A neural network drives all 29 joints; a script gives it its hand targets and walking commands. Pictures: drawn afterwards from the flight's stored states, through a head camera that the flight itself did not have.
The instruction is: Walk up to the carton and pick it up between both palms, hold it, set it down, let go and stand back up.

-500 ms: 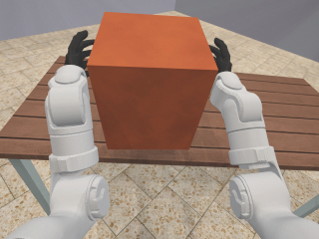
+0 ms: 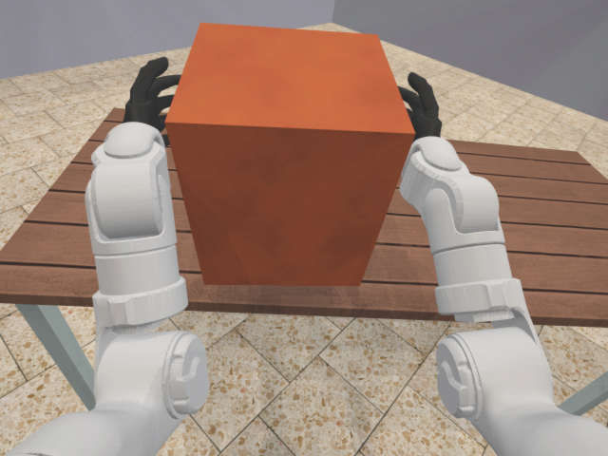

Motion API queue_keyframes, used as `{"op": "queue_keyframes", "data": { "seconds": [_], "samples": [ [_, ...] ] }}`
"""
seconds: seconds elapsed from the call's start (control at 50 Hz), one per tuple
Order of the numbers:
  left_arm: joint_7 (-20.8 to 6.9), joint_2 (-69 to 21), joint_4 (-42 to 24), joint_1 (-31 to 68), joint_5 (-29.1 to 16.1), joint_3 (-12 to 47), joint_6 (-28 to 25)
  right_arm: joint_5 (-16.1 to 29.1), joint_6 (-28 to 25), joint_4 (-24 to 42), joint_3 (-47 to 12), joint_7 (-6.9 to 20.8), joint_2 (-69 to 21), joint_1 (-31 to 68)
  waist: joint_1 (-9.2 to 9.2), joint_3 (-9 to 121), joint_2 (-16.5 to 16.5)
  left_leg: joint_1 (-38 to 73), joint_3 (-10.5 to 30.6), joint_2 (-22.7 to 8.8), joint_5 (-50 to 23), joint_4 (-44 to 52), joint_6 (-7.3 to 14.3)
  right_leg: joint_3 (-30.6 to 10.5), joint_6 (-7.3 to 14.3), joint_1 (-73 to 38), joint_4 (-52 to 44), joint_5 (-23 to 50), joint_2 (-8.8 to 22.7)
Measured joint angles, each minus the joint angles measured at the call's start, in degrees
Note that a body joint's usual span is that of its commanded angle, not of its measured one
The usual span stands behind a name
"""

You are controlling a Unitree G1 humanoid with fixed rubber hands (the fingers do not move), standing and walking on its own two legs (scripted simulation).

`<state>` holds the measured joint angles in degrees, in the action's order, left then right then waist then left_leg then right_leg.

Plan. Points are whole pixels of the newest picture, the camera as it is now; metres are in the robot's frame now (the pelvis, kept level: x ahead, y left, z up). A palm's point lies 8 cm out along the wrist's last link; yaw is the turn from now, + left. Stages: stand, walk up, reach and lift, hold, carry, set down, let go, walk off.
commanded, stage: hold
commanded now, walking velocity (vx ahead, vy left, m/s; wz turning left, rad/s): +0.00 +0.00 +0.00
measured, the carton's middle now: (286, 165) +0.40 +0.01 +0.22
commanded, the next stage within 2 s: none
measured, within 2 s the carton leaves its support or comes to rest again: neither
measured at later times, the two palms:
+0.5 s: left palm (144, 134) +0.35 +0.17 +0.27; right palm (419, 144) +0.36 -0.13 +0.28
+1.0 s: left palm (147, 135) +0.36 +0.16 +0.27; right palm (420, 146) +0.36 -0.14 +0.27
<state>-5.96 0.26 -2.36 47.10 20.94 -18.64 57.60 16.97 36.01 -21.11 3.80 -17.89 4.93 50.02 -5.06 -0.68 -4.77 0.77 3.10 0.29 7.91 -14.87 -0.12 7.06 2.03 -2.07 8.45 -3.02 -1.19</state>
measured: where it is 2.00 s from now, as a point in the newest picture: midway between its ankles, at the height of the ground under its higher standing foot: outside the picture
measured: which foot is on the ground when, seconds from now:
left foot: down 0.00-1.00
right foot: down 0.00-1.00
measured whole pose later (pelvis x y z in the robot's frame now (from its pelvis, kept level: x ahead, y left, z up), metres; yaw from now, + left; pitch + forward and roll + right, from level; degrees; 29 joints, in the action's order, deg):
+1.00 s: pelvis +0.00 +0.00 +0.00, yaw +0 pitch -8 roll -1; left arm -6.2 0.3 -2.1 47.6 21.1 -18.8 57.6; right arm 16.9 35.9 -21.5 4.2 -18.1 4.8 50.3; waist -5.0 -1.2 -5.1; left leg 0.7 3.0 0.3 7.7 -14.8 -0.2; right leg 7.0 2.2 -1.6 9.3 -3.2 -1.2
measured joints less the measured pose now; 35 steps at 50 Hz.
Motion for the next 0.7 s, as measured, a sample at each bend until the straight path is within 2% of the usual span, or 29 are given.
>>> {"op": "queue_keyframes", "data": {
  "seconds": [0.4,0.6,0.7],
  "samples": [
    [0.1,-0.1,-2.5,-1.3,-0.1,0.6,0.5,0.8,-0.1,1.6,-0.8,-0.3,0.3,-0.9,-0.04,-0.3,0.0,0.5,-0.1,0.0,0.0,0.0,0.0,-0.1,-0.1,-0.6,-0.3,0.1,0.0],
    [0.1,-0.1,0.7,0.8,0.2,-0.3,-0.1,-0.3,-0.1,-1.2,0.7,0.3,0.0,1.1,0.21,-0.4,-0.2,0.0,0.0,0.0,-0.1,-0.1,0.0,0.0,0.1,0.4,0.8,-0.3,0.1],
    [-0.4,0.2,-1.3,-0.5,0.1,0.2,0.0,0.2,-0.1,0.5,-0.3,-0.2,0.0,0.1,-0.13,-0.4,0.0,0.2,0.1,-0.1,-0.1,0.1,-0.1,0.1,0.1,-0.2,-0.2,0.1,-0.1]
  ]
}}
